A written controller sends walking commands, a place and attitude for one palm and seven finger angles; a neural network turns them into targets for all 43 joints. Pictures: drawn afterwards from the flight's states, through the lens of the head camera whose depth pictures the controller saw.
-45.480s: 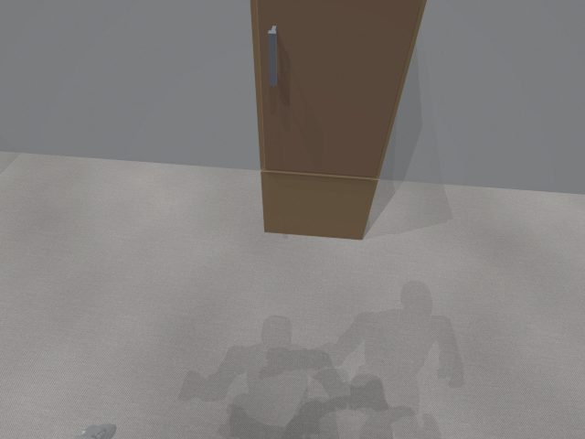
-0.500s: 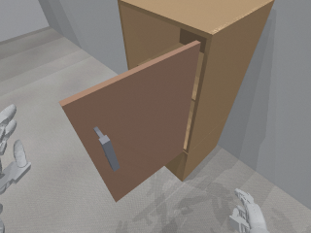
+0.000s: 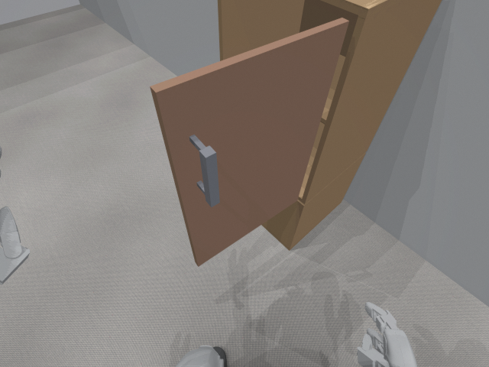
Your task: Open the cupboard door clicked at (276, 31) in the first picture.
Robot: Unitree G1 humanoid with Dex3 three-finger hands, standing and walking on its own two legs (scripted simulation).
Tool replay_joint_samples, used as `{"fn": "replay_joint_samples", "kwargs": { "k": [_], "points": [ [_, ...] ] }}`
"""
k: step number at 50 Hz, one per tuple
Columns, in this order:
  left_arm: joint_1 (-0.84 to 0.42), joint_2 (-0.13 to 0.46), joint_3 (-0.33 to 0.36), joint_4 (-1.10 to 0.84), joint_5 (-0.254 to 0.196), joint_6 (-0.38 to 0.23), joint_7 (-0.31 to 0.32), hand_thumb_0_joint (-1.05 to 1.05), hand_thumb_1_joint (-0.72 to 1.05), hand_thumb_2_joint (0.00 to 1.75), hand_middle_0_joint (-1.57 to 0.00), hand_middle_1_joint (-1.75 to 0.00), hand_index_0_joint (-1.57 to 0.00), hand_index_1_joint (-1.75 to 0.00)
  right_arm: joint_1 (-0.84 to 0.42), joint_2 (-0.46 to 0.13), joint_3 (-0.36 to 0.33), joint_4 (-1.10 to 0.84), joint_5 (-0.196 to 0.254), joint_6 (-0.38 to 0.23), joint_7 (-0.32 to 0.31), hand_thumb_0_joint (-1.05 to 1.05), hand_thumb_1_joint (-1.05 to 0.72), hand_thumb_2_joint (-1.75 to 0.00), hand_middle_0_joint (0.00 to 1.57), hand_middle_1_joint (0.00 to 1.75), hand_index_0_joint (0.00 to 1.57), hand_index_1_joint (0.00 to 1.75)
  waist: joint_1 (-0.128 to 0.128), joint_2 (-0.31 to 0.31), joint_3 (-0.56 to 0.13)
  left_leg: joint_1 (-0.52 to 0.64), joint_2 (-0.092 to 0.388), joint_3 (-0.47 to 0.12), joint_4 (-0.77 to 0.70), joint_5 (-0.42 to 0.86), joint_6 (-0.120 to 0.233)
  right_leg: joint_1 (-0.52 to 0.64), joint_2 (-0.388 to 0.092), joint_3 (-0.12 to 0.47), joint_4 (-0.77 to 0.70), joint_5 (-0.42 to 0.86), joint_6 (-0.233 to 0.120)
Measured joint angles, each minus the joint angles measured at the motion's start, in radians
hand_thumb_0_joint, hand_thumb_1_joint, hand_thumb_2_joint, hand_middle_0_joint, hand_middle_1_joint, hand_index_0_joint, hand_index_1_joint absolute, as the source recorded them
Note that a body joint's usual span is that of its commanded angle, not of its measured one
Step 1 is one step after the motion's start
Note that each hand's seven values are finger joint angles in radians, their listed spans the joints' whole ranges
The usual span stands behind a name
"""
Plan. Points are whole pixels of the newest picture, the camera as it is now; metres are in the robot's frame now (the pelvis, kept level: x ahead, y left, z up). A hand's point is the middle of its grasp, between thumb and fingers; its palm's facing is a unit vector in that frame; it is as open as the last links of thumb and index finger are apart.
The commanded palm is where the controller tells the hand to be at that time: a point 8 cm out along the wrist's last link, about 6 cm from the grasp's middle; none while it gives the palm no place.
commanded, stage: step back with the hand held close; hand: left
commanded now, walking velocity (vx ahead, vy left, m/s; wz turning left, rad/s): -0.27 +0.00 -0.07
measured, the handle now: (204, 172) +0.42 +0.10 +0.06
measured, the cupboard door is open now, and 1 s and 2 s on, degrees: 84 84 84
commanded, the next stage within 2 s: stop stepping back and stand still in 0.22 s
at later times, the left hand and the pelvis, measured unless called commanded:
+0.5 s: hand out of the picture +0.08 +0.27 +0.19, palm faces +0.41 -0.81 -0.42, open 7.4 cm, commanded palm +0.04 +0.31 +0.19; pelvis -0.11 +0.02 +0.00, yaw -3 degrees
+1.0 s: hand out of the picture +0.08 +0.26 +0.17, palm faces +0.34 -0.81 -0.48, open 7.4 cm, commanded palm +0.03 +0.30 +0.19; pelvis -0.14 +0.02 +0.01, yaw -7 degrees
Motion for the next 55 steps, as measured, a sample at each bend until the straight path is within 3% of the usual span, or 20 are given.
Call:
{"fn": "replay_joint_samples", "kwargs": {
  "k": [5, 8, 10, 12, 14, 16, 19, 20, 21, 23, 24, 26, 29, 34, 36, 39, 43, 47, 53, 55],
  "points": [
    [0.031, -0.038, -0.021, -0.033, 0.007, -0.02, 0.021, 0.01, 0.88, 0.9, -0.21, -0.31, -0.21, -0.3, 0.0, -0.01, -0.004, 0.062, -0.015, -0.012, 0.003, 0.01, -0.9, -0.9, 0.2, 0.3, 0.21, 0.3, 0.037, -0.006, -0.017, -0.028, -0.023, 0.002, 0.101, -0.173, -0.033, -0.028, -0.012, 0.02, 0.018, 0.041, 0.027],
    [-0.034, -0.048, -0.037, -0.009, 0.01, -0.014, 0.025, 0.01, 0.88, 0.9, -0.21, -0.31, -0.21, -0.3, -0.008, -0.017, -0.007, 0.078, -0.015, -0.016, -0.012, 0.01, -0.9, -0.9, 0.2, 0.3, 0.21, 0.3, 0.041, -0.009, -0.009, -0.025, -0.026, 0.01, 0.075, -0.076, -0.004, -0.053, -0.015, 0.023, 0.071, -0.029, 0.027],
    [-0.088, -0.041, -0.029, 0.017, 0.011, -0.007, 0.026, 0.01, 0.88, 0.9, -0.21, -0.31, -0.21, -0.3, -0.021, -0.009, -0.012, 0.079, -0.019, -0.033, -0.015, 0.01, -0.9, -0.9, 0.2, 0.3, 0.21, 0.3, 0.031, 0.008, 0.0, -0.028, -0.007, 0.004, 0.036, 0.02, 0.029, -0.103, 0.029, 0.024, 0.258, -0.154, 0.009],
    [-0.122, -0.015, -0.009, 0.027, 0.006, -0.007, 0.025, 0.01, 0.88, 0.9, -0.21, -0.31, -0.21, -0.3, -0.03, 0.016, -0.017, 0.081, -0.021, -0.051, -0.001, 0.01, -0.9, -0.9, 0.2, 0.3, 0.21, 0.3, 0.018, 0.007, 0.002, -0.025, 0.013, 0.005, -0.014, 0.095, 0.036, -0.129, 0.07, 0.01, 0.444, -0.213, -0.007],
    [-0.12, 0.005, 0.004, 0.017, -0.004, -0.013, 0.028, 0.01, 0.88, 0.9, -0.21, -0.31, -0.21, -0.3, -0.033, 0.035, -0.014, 0.078, -0.02, -0.06, 0.021, 0.01, -0.9, -0.9, 0.2, 0.3, 0.21, 0.3, 0.01, -0.003, -0.016, -0.029, 0.031, 0.022, -0.061, 0.125, 0.032, -0.109, 0.087, -0.026, 0.508, -0.247, -0.022],
    [-0.1, 0.007, 0.001, -0.004, -0.016, -0.013, 0.031, 0.01, 0.88, 0.9, -0.21, -0.31, -0.21, -0.3, -0.034, 0.043, -0.011, 0.071, -0.017, -0.066, 0.039, 0.01, -0.9, -0.9, 0.2, 0.3, 0.21, 0.3, 0.007, -0.007, -0.042, -0.038, 0.043, 0.044, -0.109, 0.144, 0.02, -0.047, 0.089, -0.072, 0.445, -0.287, -0.04],
    [-0.052, 0.024, 0.004, -0.042, -0.032, -0.02, 0.025, 0.01, 0.89, 0.9, -0.21, -0.31, -0.21, -0.3, -0.041, 0.05, -0.003, 0.048, -0.019, -0.071, 0.052, 0.01, -0.9, -0.9, 0.2, 0.3, 0.21, 0.3, 0.02, -0.04, -0.077, -0.085, 0.031, 0.1, -0.124, 0.096, -0.022, 0.1, 0.063, -0.098, 0.107, -0.304, -0.082],
    [-0.04, 0.029, 0.009, -0.056, -0.028, -0.03, 0.022, 0.01, 0.89, 0.9, -0.21, -0.31, -0.21, -0.3, -0.054, 0.046, 0.001, 0.041, -0.018, -0.071, 0.054, 0.01, -0.9, -0.9, 0.2, 0.3, 0.21, 0.3, 0.039, -0.059, -0.075, -0.131, 0.019, 0.11, -0.042, 0.006, -0.049, 0.103, 0.042, -0.072, 0.028, -0.227, -0.101],
    [-0.036, 0.014, -0.005, -0.059, -0.022, -0.036, 0.015, 0.01, 0.89, 0.9, -0.21, -0.31, -0.21, -0.3, -0.069, 0.031, 0.001, 0.049, -0.024, -0.064, 0.053, 0.01, -0.9, -0.9, 0.2, 0.3, 0.21, 0.3, 0.048, -0.043, -0.06, -0.167, 0.014, 0.077, 0.098, -0.077, -0.064, 0.086, 0.045, -0.069, 0.043, -0.162, -0.099],
    [-0.026, -0.009, -0.044, -0.049, -0.015, -0.027, -0.001, 0.01, 0.88, 0.9, -0.21, -0.31, -0.21, -0.3, -0.059, 0.012, 0.002, 0.081, -0.023, -0.042, 0.046, 0.01, -0.9, -0.9, 0.2, 0.3, 0.21, 0.3, 0.058, -0.031, -0.067, -0.184, -0.023, 0.024, 0.339, -0.149, -0.072, 0.083, 0.037, -0.06, 0.052, -0.12, -0.076],
    [-0.017, -0.017, -0.052, -0.038, -0.013, -0.021, -0.005, 0.01, 0.88, 0.9, -0.21, -0.31, -0.21, -0.3, -0.046, 0.011, 0.007, 0.095, -0.02, -0.032, 0.039, 0.01, -0.9, -0.9, 0.2, 0.3, 0.21, 0.3, 0.064, -0.04, -0.078, -0.152, -0.034, 0.018, 0.375, -0.16, -0.067, 0.09, 0.029, -0.047, 0.036, -0.109, -0.065],
    [-0.008, -0.027, -0.05, -0.005, -0.006, -0.006, 0.001, 0.01, 0.88, 0.9, -0.21, -0.31, -0.22, -0.3, -0.013, 0.013, 0.018, 0.105, -0.017, -0.026, 0.018, 0.01, -0.9, -0.9, 0.2, 0.3, 0.21, 0.3, 0.065, -0.064, -0.102, -0.029, -0.038, 0.021, 0.268, -0.176, -0.05, 0.103, 0.013, -0.022, -0.001, -0.086, -0.048],
    [-0.058, -0.038, -0.045, 0.061, 0.003, 0.008, 0.014, 0.01, 0.88, 0.9, -0.21, -0.31, -0.22, -0.3, 0.034, -0.014, 0.015, 0.09, -0.014, -0.06, -0.007, 0.01, -0.9, -0.9, 0.2, 0.3, 0.21, 0.3, 0.035, -0.038, -0.118, 0.144, -0.014, -0.011, -0.005, -0.127, -0.021, 0.087, 0.022, -0.039, 0.003, -0.08, -0.032],
    [-0.089, -0.026, -0.014, 0.104, -0.002, 0.034, 0.017, 0.01, 0.88, 0.9, -0.21, -0.31, -0.21, -0.3, 0.026, 0.012, 0.016, 0.097, -0.021, -0.087, 0.002, 0.01, -0.9, -0.9, 0.2, 0.3, 0.21, 0.3, 0.003, -0.091, -0.068, 0.178, -0.038, 0.027, -0.093, -0.032, -0.009, 0.051, 0.008, -0.014, 0.09, -0.137, -0.021],
    [-0.046, -0.025, -0.022, 0.071, 0.003, 0.038, 0.018, 0.01, 0.89, 0.9, -0.21, -0.31, -0.21, -0.3, 0.04, 0.023, 0.018, 0.082, -0.023, -0.098, 0.013, 0.01, -0.9, -0.9, 0.2, 0.3, 0.21, 0.3, -0.016, -0.087, -0.072, 0.186, -0.03, 0.029, -0.14, -0.003, -0.009, 0.047, 0.02, -0.037, 0.103, -0.154, -0.026],
    [0.033, -0.007, -0.037, 0.012, 0.009, 0.03, 0.016, 0.01, 0.89, 0.9, -0.21, -0.31, -0.21, -0.3, 0.063, 0.034, 0.024, 0.064, -0.026, -0.095, 0.022, 0.01, -0.9, -0.9, 0.2, 0.3, 0.21, 0.3, -0.028, -0.084, -0.084, 0.18, -0.02, 0.037, -0.168, 0.009, -0.018, 0.102, 0.028, -0.089, -0.012, -0.147, -0.037],
    [0.064, 0.015, -0.044, 0.001, 0.012, 0.012, 0.006, 0.01, 0.88, 0.9, -0.21, -0.31, -0.21, -0.3, 0.057, 0.02, 0.013, 0.07, -0.03, -0.058, 0.019, 0.01, -0.9, -0.9, 0.2, 0.3, 0.21, 0.3, -0.024, -0.046, -0.08, 0.104, -0.007, 0.022, -0.021, -0.101, -0.03, 0.132, 0.052, -0.109, -0.101, -0.031, -0.108],
    [0.045, -0.006, -0.04, 0.071, 0.004, -0.012, 0.005, 0.01, 0.88, 0.9, -0.22, -0.31, -0.22, -0.3, 0.059, -0.005, -0.002, 0.118, -0.018, -0.035, 0.019, 0.01, -0.9, -0.9, 0.2, 0.3, 0.21, 0.3, -0.001, -0.037, -0.093, 0.038, -0.022, 0.009, 0.236, -0.173, -0.036, 0.144, 0.052, -0.086, -0.094, -0.046, -0.119],
    [-0.025, -0.05, -0.052, 0.133, 0.006, -0.018, 0.013, 0.01, 0.88, 0.9, -0.21, -0.31, -0.22, -0.3, 0.065, -0.042, -0.012, 0.123, -0.015, -0.052, 0.006, 0.01, -0.9, -0.9, 0.2, 0.3, 0.21, 0.3, 0.003, -0.033, -0.08, 0.164, -0.008, 0.034, -0.007, -0.054, -0.008, 0.176, 0.043, -0.086, -0.058, -0.087, -0.104],
    [-0.037, -0.055, -0.061, 0.117, 0.006, -0.02, 0.009, 0.01, 0.88, 0.9, -0.21, -0.31, -0.21, -0.3, 0.051, -0.047, -0.022, 0.121, -0.014, -0.056, 0.006, 0.02, -0.9, -0.9, 0.2, 0.3, 0.21, 0.3, 0.001, -0.03, -0.07, 0.198, -0.006, 0.025, -0.051, -0.082, -0.03, 0.175, 0.045, -0.091, -0.03, -0.109, -0.097]
  ]
}}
